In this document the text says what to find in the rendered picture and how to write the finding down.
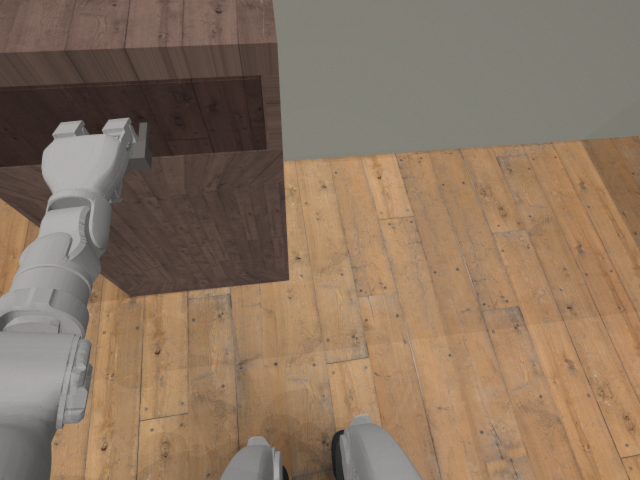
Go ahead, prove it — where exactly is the handle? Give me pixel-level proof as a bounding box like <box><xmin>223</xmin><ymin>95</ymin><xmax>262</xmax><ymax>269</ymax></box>
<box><xmin>126</xmin><ymin>122</ymin><xmax>152</xmax><ymax>171</ymax></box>

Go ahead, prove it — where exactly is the left robot hand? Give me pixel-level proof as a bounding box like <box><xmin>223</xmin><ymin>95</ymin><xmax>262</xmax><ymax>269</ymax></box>
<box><xmin>42</xmin><ymin>118</ymin><xmax>138</xmax><ymax>203</ymax></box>

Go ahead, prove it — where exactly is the right robot shin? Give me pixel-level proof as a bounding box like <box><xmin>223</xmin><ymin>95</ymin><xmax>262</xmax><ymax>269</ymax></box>
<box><xmin>342</xmin><ymin>414</ymin><xmax>372</xmax><ymax>480</ymax></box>

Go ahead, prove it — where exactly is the cabinet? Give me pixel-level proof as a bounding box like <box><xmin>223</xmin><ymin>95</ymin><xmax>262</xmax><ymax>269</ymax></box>
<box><xmin>0</xmin><ymin>0</ymin><xmax>289</xmax><ymax>297</ymax></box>

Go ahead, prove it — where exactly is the left robot upper arm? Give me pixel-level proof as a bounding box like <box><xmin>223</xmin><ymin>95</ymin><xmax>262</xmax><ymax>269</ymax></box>
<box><xmin>0</xmin><ymin>331</ymin><xmax>93</xmax><ymax>480</ymax></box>

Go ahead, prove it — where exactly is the drawer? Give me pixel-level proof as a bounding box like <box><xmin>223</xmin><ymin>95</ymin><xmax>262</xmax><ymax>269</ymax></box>
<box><xmin>0</xmin><ymin>75</ymin><xmax>267</xmax><ymax>167</ymax></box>

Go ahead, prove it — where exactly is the right robot thigh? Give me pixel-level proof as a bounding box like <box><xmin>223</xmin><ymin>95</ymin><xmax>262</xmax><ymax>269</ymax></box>
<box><xmin>340</xmin><ymin>423</ymin><xmax>423</xmax><ymax>480</ymax></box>

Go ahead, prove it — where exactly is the robot left forearm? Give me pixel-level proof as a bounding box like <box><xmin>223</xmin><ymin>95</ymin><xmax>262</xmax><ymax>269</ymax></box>
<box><xmin>0</xmin><ymin>190</ymin><xmax>112</xmax><ymax>339</ymax></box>

